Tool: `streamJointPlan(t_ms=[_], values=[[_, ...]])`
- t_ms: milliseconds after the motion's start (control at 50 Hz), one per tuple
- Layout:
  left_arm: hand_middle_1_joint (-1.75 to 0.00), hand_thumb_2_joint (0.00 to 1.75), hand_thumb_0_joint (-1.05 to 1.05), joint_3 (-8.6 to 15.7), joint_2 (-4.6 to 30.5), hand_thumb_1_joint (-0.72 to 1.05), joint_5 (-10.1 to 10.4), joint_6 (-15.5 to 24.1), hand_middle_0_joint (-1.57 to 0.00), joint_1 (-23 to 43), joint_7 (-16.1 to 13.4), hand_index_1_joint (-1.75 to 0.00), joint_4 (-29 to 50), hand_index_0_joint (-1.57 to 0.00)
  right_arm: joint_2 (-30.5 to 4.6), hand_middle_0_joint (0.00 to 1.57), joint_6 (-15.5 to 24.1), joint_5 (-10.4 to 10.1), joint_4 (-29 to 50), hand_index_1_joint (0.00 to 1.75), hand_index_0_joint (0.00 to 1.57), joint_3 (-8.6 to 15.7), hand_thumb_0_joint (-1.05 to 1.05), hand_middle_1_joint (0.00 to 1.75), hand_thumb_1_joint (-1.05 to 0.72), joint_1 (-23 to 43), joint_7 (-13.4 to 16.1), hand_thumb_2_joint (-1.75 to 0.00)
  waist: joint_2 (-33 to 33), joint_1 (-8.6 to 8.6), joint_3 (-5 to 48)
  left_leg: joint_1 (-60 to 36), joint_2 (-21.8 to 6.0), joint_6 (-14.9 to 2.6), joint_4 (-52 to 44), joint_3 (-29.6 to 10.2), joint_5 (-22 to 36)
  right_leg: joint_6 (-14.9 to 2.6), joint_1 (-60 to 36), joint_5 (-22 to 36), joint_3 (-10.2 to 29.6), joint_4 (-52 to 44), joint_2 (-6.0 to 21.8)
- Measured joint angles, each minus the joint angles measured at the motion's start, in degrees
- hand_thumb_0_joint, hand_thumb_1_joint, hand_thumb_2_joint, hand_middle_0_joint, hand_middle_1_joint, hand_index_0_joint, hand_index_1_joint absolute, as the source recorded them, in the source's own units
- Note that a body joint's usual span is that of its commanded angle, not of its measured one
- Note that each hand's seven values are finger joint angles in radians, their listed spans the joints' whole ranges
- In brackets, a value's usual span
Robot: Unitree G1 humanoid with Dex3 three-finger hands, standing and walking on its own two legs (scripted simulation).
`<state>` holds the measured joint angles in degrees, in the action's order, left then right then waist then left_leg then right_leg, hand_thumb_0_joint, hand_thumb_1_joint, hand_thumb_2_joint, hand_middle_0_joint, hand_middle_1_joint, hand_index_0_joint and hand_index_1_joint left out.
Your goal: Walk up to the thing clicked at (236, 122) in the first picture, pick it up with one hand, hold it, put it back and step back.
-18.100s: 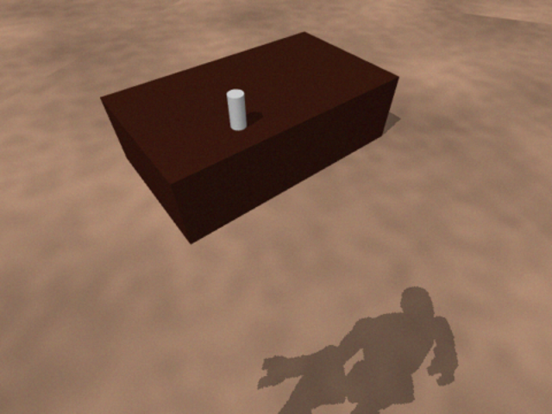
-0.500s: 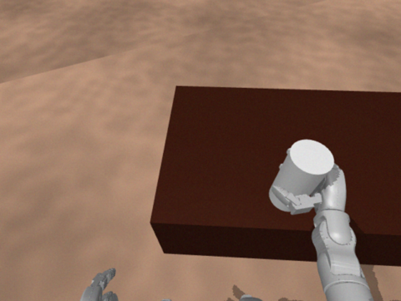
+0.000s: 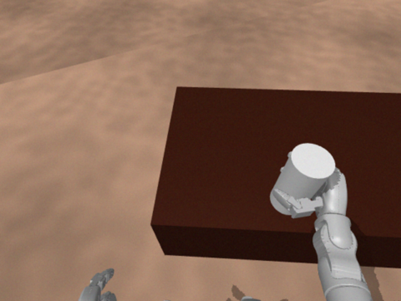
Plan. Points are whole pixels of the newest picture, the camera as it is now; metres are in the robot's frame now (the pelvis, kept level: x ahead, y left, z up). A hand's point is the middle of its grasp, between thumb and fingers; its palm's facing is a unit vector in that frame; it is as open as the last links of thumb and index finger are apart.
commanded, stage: hold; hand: right
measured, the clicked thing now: (297, 182) +0.33 -0.17 +0.06
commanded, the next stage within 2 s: crouch in 0.88 s
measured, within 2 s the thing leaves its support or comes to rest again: neither
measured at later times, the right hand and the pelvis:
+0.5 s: hand (298, 186) +0.33 -0.17 +0.06, palm faces +0.16 +0.99 +0.01, open 10.0 cm; pelvis -0.01 +0.00 +0.00, yaw +0 degrees
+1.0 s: hand (296, 185) +0.33 -0.17 +0.06, palm faces +0.16 +0.99 +0.01, open 10.0 cm; pelvis -0.01 +0.00 +0.00, yaw +0 degrees
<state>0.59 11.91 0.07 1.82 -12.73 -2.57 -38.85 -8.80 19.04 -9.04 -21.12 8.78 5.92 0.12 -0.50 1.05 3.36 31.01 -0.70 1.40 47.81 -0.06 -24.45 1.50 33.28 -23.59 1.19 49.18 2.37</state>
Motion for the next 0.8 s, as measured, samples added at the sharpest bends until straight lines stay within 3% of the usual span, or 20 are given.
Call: streamJointPlan(t_ms=[800], values=[[-0.30, 0.90, 0.01, -0.3, -0.4, 0.91, -0.1, 0.3, -0.20, -0.3, 0.3, -0.30, -0.1, -0.20, 0.3, 0.71, 0.3, 0.6, -2.1, 0.96, 0.72, -0.8, -0.02, 0.95, 0.34, 2.0, 1.0, -1.04, 0.1, 0.10, -0.1, 0.9, -0.1, 0.27, 0.4, -0.2, 0.6, -0.30, 1.0, 0.5, -0.2, 0.6, -0.2]])
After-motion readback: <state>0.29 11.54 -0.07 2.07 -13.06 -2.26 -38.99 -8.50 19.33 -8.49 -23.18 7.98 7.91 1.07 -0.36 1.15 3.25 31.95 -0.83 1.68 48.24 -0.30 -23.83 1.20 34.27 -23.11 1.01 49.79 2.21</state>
